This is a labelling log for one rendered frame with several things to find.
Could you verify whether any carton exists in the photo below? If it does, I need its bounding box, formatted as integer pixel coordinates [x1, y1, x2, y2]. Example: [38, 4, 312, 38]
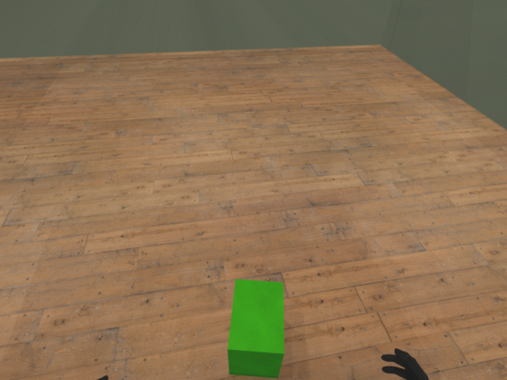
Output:
[227, 279, 284, 378]

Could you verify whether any robot right hand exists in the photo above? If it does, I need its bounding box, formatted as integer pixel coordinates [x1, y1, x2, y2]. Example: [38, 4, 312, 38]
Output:
[381, 348, 429, 380]

